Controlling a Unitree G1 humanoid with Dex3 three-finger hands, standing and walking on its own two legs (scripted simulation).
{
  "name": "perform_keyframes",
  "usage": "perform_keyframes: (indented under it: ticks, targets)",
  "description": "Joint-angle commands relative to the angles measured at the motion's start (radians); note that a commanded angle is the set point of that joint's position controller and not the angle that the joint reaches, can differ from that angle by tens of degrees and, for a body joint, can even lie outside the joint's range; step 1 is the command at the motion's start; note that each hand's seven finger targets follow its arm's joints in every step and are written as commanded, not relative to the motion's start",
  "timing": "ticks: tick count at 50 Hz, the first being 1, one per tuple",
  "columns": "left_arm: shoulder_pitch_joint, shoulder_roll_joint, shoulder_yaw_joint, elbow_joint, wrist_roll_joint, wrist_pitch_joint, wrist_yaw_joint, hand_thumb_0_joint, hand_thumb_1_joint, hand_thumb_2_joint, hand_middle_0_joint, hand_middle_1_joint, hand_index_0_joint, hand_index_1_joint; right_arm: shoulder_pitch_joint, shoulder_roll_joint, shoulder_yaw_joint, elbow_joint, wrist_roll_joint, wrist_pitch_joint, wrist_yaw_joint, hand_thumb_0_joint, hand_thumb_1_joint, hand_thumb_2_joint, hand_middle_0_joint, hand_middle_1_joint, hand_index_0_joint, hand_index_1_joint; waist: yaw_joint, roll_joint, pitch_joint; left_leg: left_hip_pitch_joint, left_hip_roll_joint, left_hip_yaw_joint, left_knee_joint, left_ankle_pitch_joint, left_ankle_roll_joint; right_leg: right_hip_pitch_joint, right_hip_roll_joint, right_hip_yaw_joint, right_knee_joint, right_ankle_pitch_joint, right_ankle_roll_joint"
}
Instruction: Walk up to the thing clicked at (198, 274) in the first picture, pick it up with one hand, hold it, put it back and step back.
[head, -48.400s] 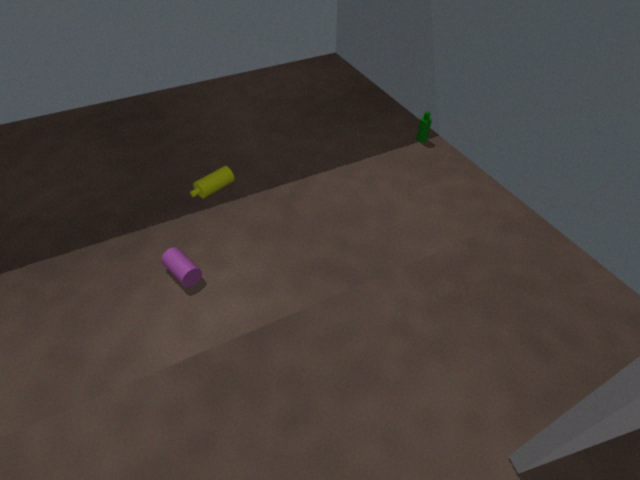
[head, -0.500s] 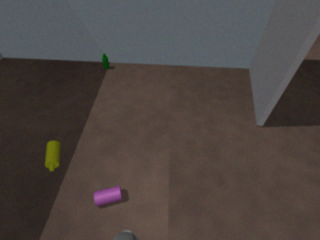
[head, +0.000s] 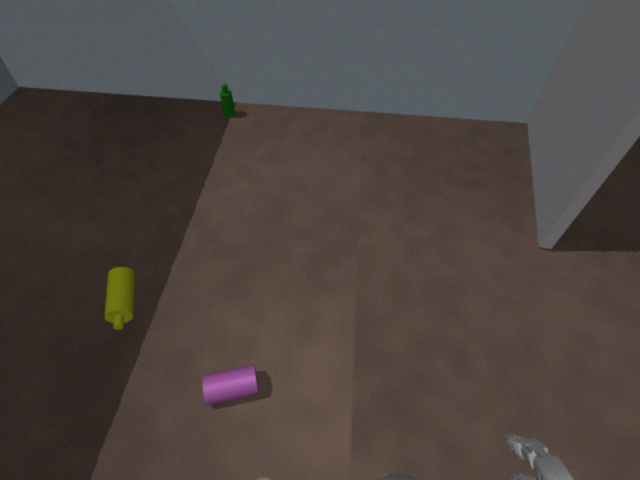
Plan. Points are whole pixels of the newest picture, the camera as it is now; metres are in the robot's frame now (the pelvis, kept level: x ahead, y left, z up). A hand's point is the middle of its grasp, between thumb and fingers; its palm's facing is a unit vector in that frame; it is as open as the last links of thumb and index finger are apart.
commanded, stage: walk up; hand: left
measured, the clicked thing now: (231, 384) +0.48 +0.26 -0.72
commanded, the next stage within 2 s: stand in 0.68 s
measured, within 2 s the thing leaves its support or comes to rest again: neither
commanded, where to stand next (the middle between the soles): +0.12 +0.00 m, yaw +4 degrees
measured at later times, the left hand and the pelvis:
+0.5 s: hand out of the picture -0.03 +0.25 -0.11, palm faces +0.07 -0.88 -0.46, open 7.4 cm; pelvis -0.07 -0.03 +0.00, yaw +4 degrees
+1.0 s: hand out of the picture -0.03 +0.26 -0.15, palm faces +0.03 -0.94 -0.34, open 7.4 cm; pelvis -0.07 +0.01 +0.01, yaw +2 degrees
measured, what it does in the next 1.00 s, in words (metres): steps on the spot: right foot, then left foot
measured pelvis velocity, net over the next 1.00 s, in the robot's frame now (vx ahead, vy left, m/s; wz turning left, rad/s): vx -0.07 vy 0.01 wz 0.04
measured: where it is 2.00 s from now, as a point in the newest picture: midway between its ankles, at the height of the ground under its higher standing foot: outside the picture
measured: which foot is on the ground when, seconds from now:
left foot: down 0.00-0.20, up 0.22-0.62, down 0.64-1.00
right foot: up 0.00-0.18, down 0.20-0.66, up 0.68-0.96, down 0.98-1.00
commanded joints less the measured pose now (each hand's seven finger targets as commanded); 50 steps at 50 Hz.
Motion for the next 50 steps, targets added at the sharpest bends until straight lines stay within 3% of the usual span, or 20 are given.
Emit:
perform_keyframes:
  ticks: [1, 4, 6, 9, 11, 12, 13, 15, 17, 21, 26, 28, 31, 32, 33, 34, 37, 46, 48, 50]
  targets:
    - [0.115, 0.177, 0.065, -0.006, -0.012, -0.002, 0.036, 0.0, 0.9, 0.9, -0.2, -0.3, -0.2, -0.3, -0.014, -0.303, -0.096, -0.069, -0.009, 0.023, -0.023, 0.0, -0.9, -0.9, 0.2, 0.3, 0.2, 0.3, -0.017, 0.245, -0.106, 0.008, 0.294, -0.208, -0.127, 0.657, 0.22, 0.015, 0.009, -0.054, -0.002, 0.025, 0.029]
    - [0.101, 0.193, 0.081, -0.012, -0.011, 0.01, 0.046, 0.0, 0.9, 0.9, -0.2, -0.3, -0.2, -0.3, -0.038, -0.29, -0.108, -0.109, -0.018, 0.056, -0.02, 0.0, -0.9, -0.9, 0.2, 0.3, 0.2, 0.3, -0.032, 0.246, -0.179, -0.009, 0.279, -0.203, -0.077, 0.72, 0.229, 0.037, 0.033, -0.067, 0.052, 0.017, 0.029]
    - [0.116, 0.181, 0.086, -0.017, -0.005, 0.015, 0.045, 0.0, 0.9, 0.9, -0.2, -0.3, -0.2, -0.3, -0.078, -0.294, -0.117, -0.131, -0.021, 0.072, -0.018, 0.0, -0.9, -0.9, 0.2, 0.3, 0.2, 0.3, -0.013, 0.243, -0.224, -0.02, 0.265, -0.209, -0.049, 0.56, 0.204, 0.068, 0.03, -0.079, -0.005, 0.057, 0.016]
    - [0.15, 0.194, 0.098, -0.004, 0.028, -0.011, 0.048, 0.0, 0.9, 0.9, -0.2, -0.3, -0.2, -0.3, -0.135, -0.242, -0.107, -0.14, 0.0, 0.095, -0.013, 0.0, -0.9, -0.9, 0.2, 0.3, 0.2, 0.3, 0.048, 0.079, -0.255, -0.073, 0.15, -0.158, 0.171, 0.19, 0.08, 0.174, -0.008, -0.019, -0.417, 0.281, 0.006]
    - [0.021, 0.337, 0.13, -0.071, 0.065, -0.03, 0.051, 0.0, 0.9, 0.9, -0.2, -0.3, -0.2, -0.3, -0.058, -0.183, -0.088, -0.125, 0.005, 0.095, -0.024, 0.0, -0.9, -0.9, 0.2, 0.3, 0.2, 0.3, 0.008, -0.21, -0.166, -0.32, -0.064, -0.155, 0.482, -0.381, -0.024, 0.133, -0.36, 0.495, -0.573, 0.372, -0.154]
    - [-0.038, 0.355, 0.133, -0.092, 0.064, -0.035, 0.055, 0.0, 0.9, 0.9, -0.2, -0.3, -0.2, -0.3, -0.056, -0.232, -0.105, -0.111, -0.004, 0.095, -0.034, 0.0, -0.9, -0.9, 0.2, 0.3, 0.2, 0.3, 0.005, -0.149, -0.155, -0.279, -0.046, -0.24, 0.613, -0.417, -0.026, 0.058, -0.422, 0.507, -0.548, 0.529, -0.27]
    - [-0.052, 0.349, 0.133, -0.091, 0.056, -0.04, 0.06, 0.0, 0.9, 0.9, -0.2, -0.3, -0.2, -0.3, -0.058, -0.251, -0.115, -0.101, -0.013, 0.094, -0.036, 0.0, -0.9, -0.9, 0.2, 0.3, 0.2, 0.3, 0.007, -0.15, -0.149, -0.268, -0.028, -0.264, 0.675, -0.379, -0.022, 0.006, -0.434, 0.532, -0.569, 0.494, -0.288]
    - [-0.1, 0.271, 0.118, -0.091, 0.054, -0.046, 0.06, 0.0, 0.9, 0.9, -0.2, -0.3, -0.2, -0.3, -0.004, -0.267, -0.128, -0.057, 0.0, 0.086, -0.023, 0.0, -0.9, -0.9, 0.2, 0.3, 0.2, 0.3, -0.027, -0.082, -0.126, -0.243, -0.057, -0.257, 0.727, -0.263, -0.036, 0.018, -0.292, 0.321, -0.538, 0.379, -0.202]
    - [-0.084, 0.239, 0.115, -0.088, 0.063, -0.057, 0.05, 0.0, 0.9, 0.9, -0.2, -0.3, -0.2, -0.3, 0.051, -0.268, -0.124, -0.024, -0.001, 0.072, -0.01, 0.0, -0.9, -0.9, 0.2, 0.3, 0.2, 0.3, -0.017, -0.098, -0.174, -0.252, -0.052, -0.211, 0.632, -0.186, -0.051, 0.138, -0.192, 0.248, -0.564, 0.002, -0.133]
    - [0.047, 0.288, 0.144, -0.09, 0.072, -0.061, 0.004, 0.0, 0.9, 0.9, -0.2, -0.3, -0.2, -0.3, 0.042, -0.323, -0.131, -0.023, -0.017, 0.024, 0.02, 0.0, -0.9, -0.9, 0.2, 0.3, 0.2, 0.3, 0.071, -0.265, -0.156, -0.398, -0.036, -0.11, 0.417, -0.241, -0.062, 0.389, -0.242, 0.36, -0.682, -0.396, -0.175]
    - [0.115, 0.296, 0.145, -0.073, 0.059, -0.043, -0.017, 0.0, 0.9, 0.9, -0.2, -0.3, -0.2, -0.3, 0.02, -0.275, -0.114, -0.01, -0.028, -0.009, 0.033, 0.0, -0.9, -0.9, 0.2, 0.3, 0.2, 0.3, 0.082, -0.214, -0.035, -0.229, -0.014, -0.026, 0.172, -0.348, -0.057, 0.254, -0.233, 0.261, -0.711, -0.189, -0.189]
    - [0.049, 0.305, 0.141, -0.096, 0.058, -0.036, -0.025, 0.0, 0.9, 0.9, -0.2, -0.3, -0.2, -0.3, 0.105, -0.258, -0.115, 0.02, -0.025, -0.015, 0.042, 0.0, -0.9, -0.9, 0.2, 0.3, 0.2, 0.3, 0.028, -0.215, -0.034, -0.058, -0.003, 0.01, 0.076, -0.316, -0.028, 0.109, -0.206, 0.19, -0.727, -0.193, -0.165]
    - [-0.122, 0.255, 0.113, -0.144, 0.055, -0.018, -0.032, 0.0, 0.9, 0.9, -0.2, -0.3, -0.2, -0.3, 0.467, -0.253, -0.147, 0.139, -0.017, -0.023, 0.028, 0.0, -0.9, -0.9, 0.2, 0.3, 0.2, 0.3, -0.184, -0.027, -0.123, 0.444, -0.015, 0.044, -0.132, -0.076, 0.008, -0.229, -0.111, 0.041, -0.442, -0.281, -0.101]
    - [-0.102, 0.169, 0.088, -0.161, 0.049, -0.01, -0.032, 0.0, 0.9, 0.9, -0.2, -0.3, -0.2, -0.3, 0.527, -0.299, -0.162, 0.144, -0.035, -0.027, 0.01, 0.0, -0.9, -0.9, 0.2, 0.3, 0.2, 0.3, -0.208, 0.207, -0.104, 0.523, 0.081, -0.178, -0.264, -0.267, 0.023, -0.404, -0.009, -0.048, -0.133, -0.251, -0.052]
    - [-0.101, 0.115, 0.072, -0.181, 0.031, -0.006, -0.028, 0.0, 0.9, 0.9, -0.2, -0.3, -0.2, -0.3, 0.46, -0.358, -0.16, 0.093, -0.062, -0.034, -0.007, 0.0, -0.9, -0.9, 0.2, 0.3, 0.2, 0.3, -0.168, 0.323, -0.029, 0.395, 0.323, -0.625, -0.4, -0.636, 0.052, -0.567, 0.105, 0.01, 0.129, -0.111, -0.012]
    - [-0.088, 0.106, 0.083, -0.14, 0.026, -0.002, 0.003, 0.0, 0.9, 0.9, -0.2, -0.3, -0.2, -0.3, 0.199, -0.302, -0.122, 0.015, -0.053, -0.032, -0.033, 0.0, -0.9, -0.9, 0.2, 0.3, 0.2, 0.3, -0.077, 0.179, 0.092, 0.095, 0.37, -0.545, -0.464, -0.433, 0.008, -0.369, 0.03, 0.205, 0.045, 0.04, -0.036]
    - [0.048, 0.194, 0.097, -0.028, 0.012, 0.007, -0.001, 0.0, 0.9, 0.9, -0.2, -0.3, -0.2, -0.3, 0.017, -0.283, -0.11, -0.01, -0.028, -0.027, -0.037, 0.0, -0.9, -0.9, 0.2, 0.3, 0.2, 0.3, 0.032, 0.121, 0.022, -0.079, 0.251, -0.339, -0.446, -0.401, 0.083, -0.065, 0.017, 0.129, -0.03, 0.129, -0.002]
    - [-0.012, 0.164, 0.06, 0.029, 0.022, -0.004, -0.015, 0.0, 0.9, 0.9, -0.2, -0.3, -0.2, -0.3, 0.022, -0.285, -0.105, 0.048, -0.018, -0.02, -0.023, 0.0, -0.9, -0.9, 0.2, 0.3, 0.2, 0.3, -0.035, 0.178, -0.052, 0.089, 0.218, -0.211, -0.336, -0.209, 0.084, 0.08, 0.002, -0.006, -0.403, 0.117, 0.014]
    - [-0.024, 0.159, 0.052, 0.036, 0.02, -0.03, -0.005, 0.0, 0.9, 0.9, -0.2, -0.3, -0.2, -0.3, 0.035, -0.262, -0.096, 0.067, -0.012, -0.008, -0.015, 0.0, -0.9, -0.9, 0.2, 0.3, 0.2, 0.3, -0.019, 0.097, -0.091, 0.083, 0.2, -0.172, -0.232, -0.007, 0.052, 0.225, -0.013, 0.033, -0.644, 0.3, 0.012]
    - [-0.052, 0.229, 0.048, 0.042, 0.032, -0.058, 0.01, 0.0, 0.9, 0.9, -0.2, -0.3, -0.2, -0.3, 0.063, -0.194, -0.078, 0.071, 0.013, -0.011, -0.018, 0.0, -0.9, -0.9, 0.2, 0.3, 0.2, 0.3, -0.061, -0.087, -0.196, 0.143, 0.105, -0.1, -0.103, 0.137, -0.014, 0.266, -0.172, 0.243, -0.645, 0.684, -0.045]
